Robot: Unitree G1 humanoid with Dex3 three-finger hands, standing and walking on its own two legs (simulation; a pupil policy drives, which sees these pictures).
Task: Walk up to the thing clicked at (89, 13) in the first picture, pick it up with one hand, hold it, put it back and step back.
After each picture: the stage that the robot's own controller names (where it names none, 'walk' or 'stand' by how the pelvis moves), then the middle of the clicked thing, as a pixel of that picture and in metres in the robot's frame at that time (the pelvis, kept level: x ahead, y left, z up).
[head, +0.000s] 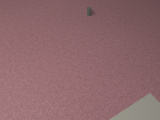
stand; (89, 11) +2.06 -0.10 -0.72
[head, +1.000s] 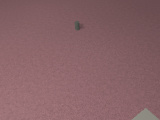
walk; (77, 25) +1.92 +0.18 -0.70
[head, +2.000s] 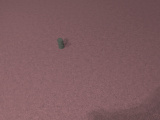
walk; (60, 43) +1.33 +0.33 -0.72
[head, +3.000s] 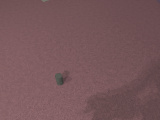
walk; (59, 79) +0.86 +0.28 -0.72
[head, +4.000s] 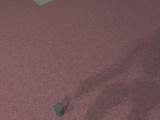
walk; (59, 110) +0.52 +0.22 -0.69
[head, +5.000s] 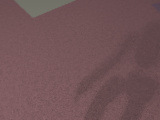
stand; out of the picture +0.31 +0.22 -0.70
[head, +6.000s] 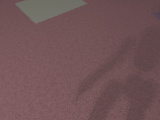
stand; out of the picture +0.30 +0.19 -0.72
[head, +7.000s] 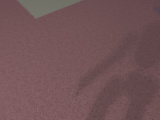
stand; out of the picture +0.32 +0.19 -0.72
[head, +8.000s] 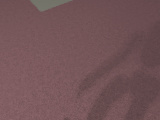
stand; out of the picture +0.33 +0.19 -0.72
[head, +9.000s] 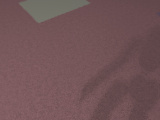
stand; out of the picture +0.30 +0.21 -0.73
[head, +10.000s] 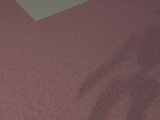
stand; out of the picture +0.29 +0.21 -0.73
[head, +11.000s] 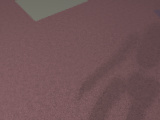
stand; out of the picture +0.29 +0.21 -0.73
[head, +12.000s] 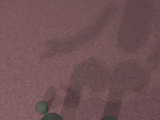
go down; (42, 108) +0.33 +0.22 -0.55
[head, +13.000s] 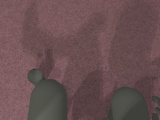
go down; (37, 78) +0.37 +0.25 -0.32
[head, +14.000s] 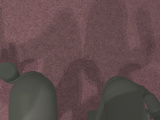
close in; (9, 73) +0.35 +0.28 -0.25
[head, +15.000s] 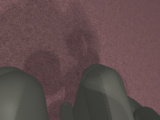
close; out of the picture +0.33 +0.29 -0.21
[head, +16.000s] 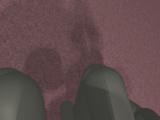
lift; out of the picture +0.33 +0.29 -0.21
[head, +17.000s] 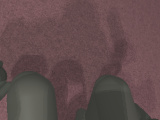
lift; out of the picture +0.30 +0.27 -0.14
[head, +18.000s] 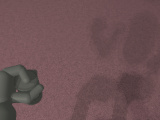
lift; (29, 88) +0.32 +0.18 +0.02
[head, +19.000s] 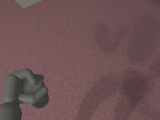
hold; (36, 91) +0.32 +0.17 -0.01
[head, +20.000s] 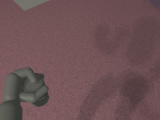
hold; (36, 90) +0.33 +0.17 +0.00
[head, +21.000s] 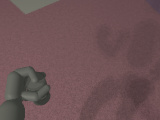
hold; (38, 89) +0.33 +0.17 +0.01
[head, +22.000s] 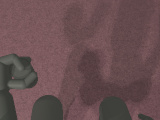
crouch; (25, 74) +0.36 +0.21 -0.09
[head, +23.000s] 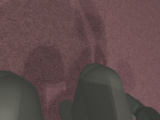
lower; out of the picture +0.35 +0.31 -0.21
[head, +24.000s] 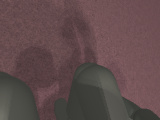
lower; out of the picture +0.36 +0.30 -0.22
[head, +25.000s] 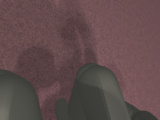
lower; out of the picture +0.36 +0.31 -0.22
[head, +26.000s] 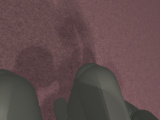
lower; out of the picture +0.35 +0.31 -0.22
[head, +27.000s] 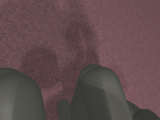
loosen; out of the picture +0.33 +0.28 -0.22
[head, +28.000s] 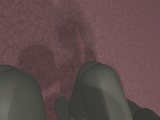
withdraw; out of the picture +0.33 +0.27 -0.22
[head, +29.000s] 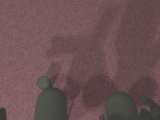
walk; (44, 84) +0.37 +0.22 -0.41
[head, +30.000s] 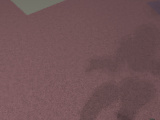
stand; out of the picture +0.30 +0.19 -0.66
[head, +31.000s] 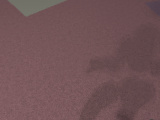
stand; out of the picture +0.30 +0.20 -0.67
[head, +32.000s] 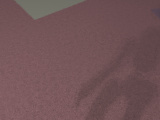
stand; out of the picture +0.32 +0.18 -0.71
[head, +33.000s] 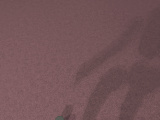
walk; out of the picture +0.36 +0.20 -0.69
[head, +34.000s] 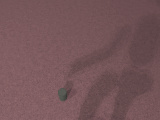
walk; (62, 94) +0.54 +0.14 -0.69
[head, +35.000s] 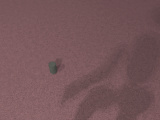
walk; (52, 67) +0.85 +0.28 -0.69
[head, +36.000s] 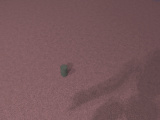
stand; (64, 70) +0.92 +0.18 -0.72
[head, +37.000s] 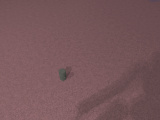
stand; (62, 74) +0.92 +0.21 -0.73
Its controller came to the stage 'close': yes
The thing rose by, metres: 0.70
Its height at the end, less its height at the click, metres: +0.00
